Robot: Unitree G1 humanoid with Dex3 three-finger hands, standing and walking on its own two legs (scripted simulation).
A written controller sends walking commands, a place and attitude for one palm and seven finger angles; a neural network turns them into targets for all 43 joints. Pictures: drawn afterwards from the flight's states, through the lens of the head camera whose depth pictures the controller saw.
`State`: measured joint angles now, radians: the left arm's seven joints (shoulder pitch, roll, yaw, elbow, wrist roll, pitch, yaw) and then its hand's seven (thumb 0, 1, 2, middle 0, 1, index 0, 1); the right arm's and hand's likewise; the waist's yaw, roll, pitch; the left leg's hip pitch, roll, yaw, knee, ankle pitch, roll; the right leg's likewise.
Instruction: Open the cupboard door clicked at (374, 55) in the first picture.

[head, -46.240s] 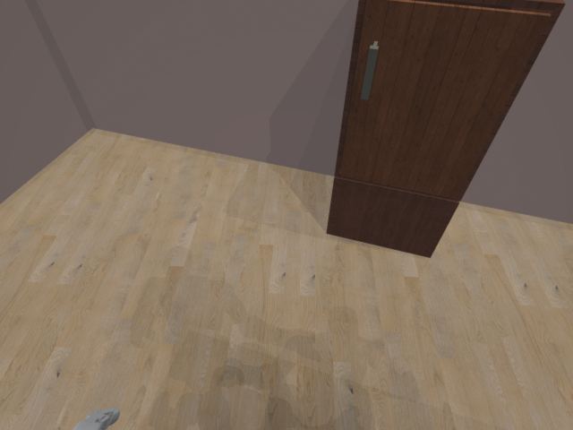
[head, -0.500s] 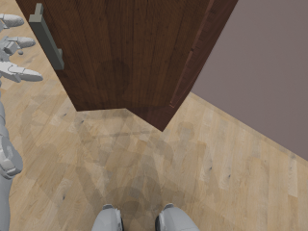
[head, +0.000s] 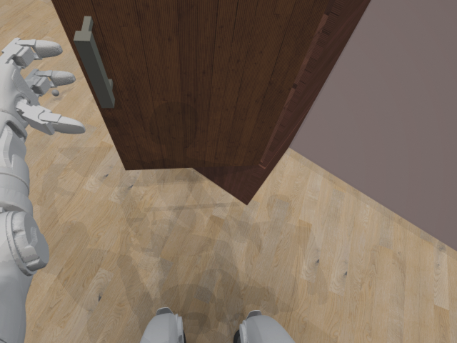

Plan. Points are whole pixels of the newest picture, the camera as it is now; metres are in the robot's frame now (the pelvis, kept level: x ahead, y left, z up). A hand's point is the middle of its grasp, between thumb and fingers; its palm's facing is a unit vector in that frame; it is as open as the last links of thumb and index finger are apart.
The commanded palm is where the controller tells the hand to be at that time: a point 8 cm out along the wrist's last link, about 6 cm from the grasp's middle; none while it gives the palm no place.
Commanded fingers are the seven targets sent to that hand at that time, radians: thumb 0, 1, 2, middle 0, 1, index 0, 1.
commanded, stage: move the hooked fingers beside the handle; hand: left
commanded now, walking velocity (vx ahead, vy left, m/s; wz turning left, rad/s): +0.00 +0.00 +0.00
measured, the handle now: (98, 65) +0.57 +0.19 +0.09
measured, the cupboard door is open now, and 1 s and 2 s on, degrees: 41 41 41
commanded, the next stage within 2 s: slide the fingers in behind the handle in 0.62 s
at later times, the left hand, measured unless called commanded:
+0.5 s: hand (55, 86) +0.52 +0.25 +0.10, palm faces +0.02 -1.00 -0.02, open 14.0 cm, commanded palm +0.50 +0.28 +0.09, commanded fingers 0.00 -0.50 0.30 -0.30 -1.20 -0.30 -1.20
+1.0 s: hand (71, 91) +0.51 +0.22 +0.10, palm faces +0.00 -1.00 +0.00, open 14.0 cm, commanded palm +0.49 +0.26 +0.09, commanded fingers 0.00 -0.50 0.30 -0.30 -1.20 -0.30 -1.20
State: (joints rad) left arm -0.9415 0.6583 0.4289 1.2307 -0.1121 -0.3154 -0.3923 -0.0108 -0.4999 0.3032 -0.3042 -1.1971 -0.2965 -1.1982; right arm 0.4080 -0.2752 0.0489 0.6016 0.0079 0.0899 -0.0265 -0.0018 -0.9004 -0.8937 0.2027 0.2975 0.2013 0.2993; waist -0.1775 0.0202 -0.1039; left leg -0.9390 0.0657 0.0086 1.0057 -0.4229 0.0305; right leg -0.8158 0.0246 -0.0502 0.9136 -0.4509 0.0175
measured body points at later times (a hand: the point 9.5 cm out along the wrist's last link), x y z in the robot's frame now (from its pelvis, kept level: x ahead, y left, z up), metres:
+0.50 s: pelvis -0.01 -0.01 -0.01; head +0.13 +0.02 +0.42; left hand +0.51 +0.30 +0.10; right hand -0.04 -0.27 -0.10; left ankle +0.02 +0.10 -0.68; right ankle -0.01 -0.14 -0.68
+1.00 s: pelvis +0.00 +0.00 +0.00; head +0.12 +0.03 +0.43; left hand +0.50 +0.28 +0.10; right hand +0.01 -0.27 -0.11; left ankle +0.02 +0.10 -0.68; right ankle -0.01 -0.14 -0.68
